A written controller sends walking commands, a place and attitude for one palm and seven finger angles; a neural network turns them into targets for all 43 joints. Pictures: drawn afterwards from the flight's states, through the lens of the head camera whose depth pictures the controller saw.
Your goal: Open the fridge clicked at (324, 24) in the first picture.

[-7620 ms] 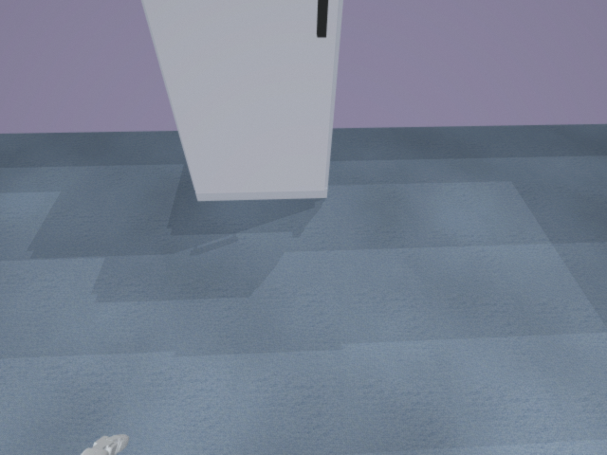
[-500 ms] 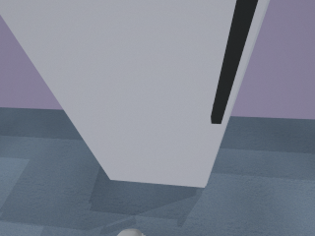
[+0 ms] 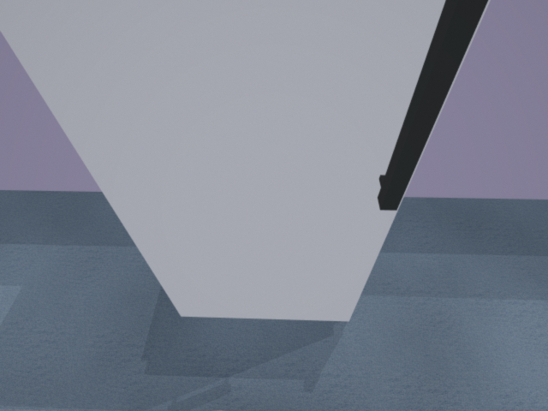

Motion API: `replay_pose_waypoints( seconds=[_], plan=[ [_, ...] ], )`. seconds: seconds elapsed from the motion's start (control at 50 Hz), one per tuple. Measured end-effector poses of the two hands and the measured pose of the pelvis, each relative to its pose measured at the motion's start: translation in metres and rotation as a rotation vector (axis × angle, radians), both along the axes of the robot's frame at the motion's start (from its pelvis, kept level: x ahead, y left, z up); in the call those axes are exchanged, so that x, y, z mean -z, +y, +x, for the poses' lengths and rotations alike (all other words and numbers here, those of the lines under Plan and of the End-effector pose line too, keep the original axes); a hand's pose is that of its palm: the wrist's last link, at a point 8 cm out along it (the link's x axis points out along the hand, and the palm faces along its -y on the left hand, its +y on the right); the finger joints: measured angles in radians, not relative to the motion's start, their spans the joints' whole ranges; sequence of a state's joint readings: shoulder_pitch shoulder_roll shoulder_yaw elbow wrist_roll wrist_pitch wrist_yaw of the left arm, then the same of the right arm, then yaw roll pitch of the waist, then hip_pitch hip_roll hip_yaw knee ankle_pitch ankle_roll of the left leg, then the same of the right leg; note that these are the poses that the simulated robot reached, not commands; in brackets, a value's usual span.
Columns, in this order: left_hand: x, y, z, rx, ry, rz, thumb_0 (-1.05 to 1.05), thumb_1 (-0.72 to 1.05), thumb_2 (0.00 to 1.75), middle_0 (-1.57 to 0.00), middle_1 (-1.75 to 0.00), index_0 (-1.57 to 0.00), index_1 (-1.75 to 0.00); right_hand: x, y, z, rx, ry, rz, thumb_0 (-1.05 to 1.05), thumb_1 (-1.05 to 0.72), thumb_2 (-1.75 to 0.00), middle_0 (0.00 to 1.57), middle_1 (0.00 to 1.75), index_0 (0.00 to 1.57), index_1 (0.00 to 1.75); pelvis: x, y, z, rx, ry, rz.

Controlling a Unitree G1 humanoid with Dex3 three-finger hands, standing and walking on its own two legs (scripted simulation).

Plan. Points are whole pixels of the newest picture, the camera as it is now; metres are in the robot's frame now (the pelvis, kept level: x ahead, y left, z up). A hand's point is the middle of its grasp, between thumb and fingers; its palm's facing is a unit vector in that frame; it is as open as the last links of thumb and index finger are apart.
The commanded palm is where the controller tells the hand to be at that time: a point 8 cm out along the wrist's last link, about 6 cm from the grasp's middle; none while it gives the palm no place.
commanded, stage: come to a stop and stand still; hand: right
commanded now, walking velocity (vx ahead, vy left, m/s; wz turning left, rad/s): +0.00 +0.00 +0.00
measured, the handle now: (419, 97) +0.46 -0.16 +0.23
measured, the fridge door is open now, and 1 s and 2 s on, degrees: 0 0 0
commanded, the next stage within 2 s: look again from close up in 1.04 s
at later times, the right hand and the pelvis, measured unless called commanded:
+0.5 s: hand out of the picture -0.04 -0.16 -0.17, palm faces +0.00 +0.99 -0.16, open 7.4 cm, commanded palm none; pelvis -0.03 -0.01 +0.01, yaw +0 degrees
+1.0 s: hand out of the picture +0.01 -0.19 -0.16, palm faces -0.03 +0.98 -0.20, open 7.4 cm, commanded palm none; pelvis -0.02 -0.02 +0.01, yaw +1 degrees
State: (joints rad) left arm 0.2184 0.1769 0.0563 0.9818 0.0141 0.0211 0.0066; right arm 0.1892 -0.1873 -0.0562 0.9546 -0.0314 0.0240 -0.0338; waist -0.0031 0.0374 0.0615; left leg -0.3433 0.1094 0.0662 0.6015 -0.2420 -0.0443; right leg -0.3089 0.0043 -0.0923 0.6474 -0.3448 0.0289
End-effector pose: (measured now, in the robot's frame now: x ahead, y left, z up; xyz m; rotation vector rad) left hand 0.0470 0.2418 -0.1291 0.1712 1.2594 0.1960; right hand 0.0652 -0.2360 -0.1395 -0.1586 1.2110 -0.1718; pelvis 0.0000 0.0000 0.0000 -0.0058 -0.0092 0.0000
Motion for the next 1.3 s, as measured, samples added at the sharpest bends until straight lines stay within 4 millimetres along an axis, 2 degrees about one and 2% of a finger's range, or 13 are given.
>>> replay_pose_waypoints(
  seconds=[0.06, 0.18, 0.3, 0.46, 0.54, 0.62, 0.76, 0.94, 1.3],
  plan=[
    [-0.004, -0.009, 0.006, 0.022, -0.044, 0.021, 0.01, 0.91, 0.90, -0.20, -0.29, -0.19, -0.30, 0.009, -0.012, -0.016, 0.024, 0.042, 0.008, 0.00, -0.91, -0.90, 0.20, 0.30, 0.21, 0.30, 0.003, -0.007, -0.006, -0.001, -0.007, 0.002],
    [-0.012, -0.028, 0.004, 0.042, -0.047, -0.001, 0.01, 0.92, 0.90, -0.20, -0.29, -0.19, -0.30, 0.000, -0.016, -0.049, 0.040, 0.108, 0.018, 0.01, -0.91, -0.90, 0.20, 0.30, 0.20, 0.30, -0.009, -0.013, -0.011, -0.001, 0.004, 0.001],
    [-0.002, -0.031, -0.008, 0.031, -0.034, -0.039, 0.00, 0.93, 0.90, -0.20, -0.30, -0.20, -0.30, -0.003, -0.001, -0.079, 0.033, 0.162, 0.024, 0.01, -0.91, -0.90, 0.20, 0.30, 0.20, 0.30, -0.008, -0.011, -0.015, -0.010, 0.014, -0.023],
    [0.001, -0.021, -0.044, 0.000, 0.032, -0.046, 0.00, 0.94, 0.90, -0.20, -0.30, -0.20, -0.30, -0.006, 0.023, -0.106, 0.004, 0.196, 0.052, 0.01, -0.90, -0.90, 0.20, 0.30, 0.20, 0.30, -0.012, -0.009, -0.024, -0.011, -0.010, 0.012],
    [0.004, -0.020, -0.062, -0.003, 0.049, -0.042, 0.00, 0.93, 0.90, -0.20, -0.29, -0.20, -0.30, -0.002, 0.022, -0.105, -0.016, 0.180, 0.055, 0.01, -0.90, -0.90, 0.20, 0.30, 0.20, 0.30, -0.007, -0.010, -0.027, -0.005, -0.009, 0.023],
    [0.008, -0.027, -0.078, -0.011, 0.078, -0.056, 0.01, 0.92, 0.90, -0.20, -0.29, -0.19, -0.30, -0.004, 0.013, -0.094, -0.026, 0.147, 0.035, 0.01, -0.90, -0.90, 0.20, 0.30, 0.21, 0.30, -0.006, -0.012, -0.026, -0.005, -0.012, 0.018],
    [0.009, -0.041, -0.088, -0.013, 0.110, -0.089, 0.01, 0.91, 0.90, -0.20, -0.29, -0.19, -0.30, -0.010, -0.002, -0.071, -0.041, 0.099, 0.001, 0.01, -0.90, -0.90, 0.20, 0.30, 0.20, 0.30, -0.009, -0.013, -0.024, -0.011, -0.010, 0.011],
    [0.005, -0.041, -0.076, -0.012, 0.102, -0.072, 0.01, 0.92, 0.90, -0.20, -0.30, -0.20, -0.30, -0.010, -0.004, -0.059, -0.052, 0.095, 0.009, 0.00, -0.90, -0.90, 0.20, 0.30, 0.20, 0.30, -0.011, -0.016, -0.019, -0.021, -0.011, 0.009],
    [-0.006, -0.031, -0.035, 0.011, 0.048, -0.014, 0.01, 0.91, 0.90, -0.20, -0.29, -0.19, -0.30, -0.003, -0.007, -0.071, -0.041, 0.170, 0.040, 0.00, -0.90, -0.90, 0.20, 0.30, 0.20, 0.30, -0.014, -0.022, -0.010, -0.028, -0.011, 0.012]
  ],
)
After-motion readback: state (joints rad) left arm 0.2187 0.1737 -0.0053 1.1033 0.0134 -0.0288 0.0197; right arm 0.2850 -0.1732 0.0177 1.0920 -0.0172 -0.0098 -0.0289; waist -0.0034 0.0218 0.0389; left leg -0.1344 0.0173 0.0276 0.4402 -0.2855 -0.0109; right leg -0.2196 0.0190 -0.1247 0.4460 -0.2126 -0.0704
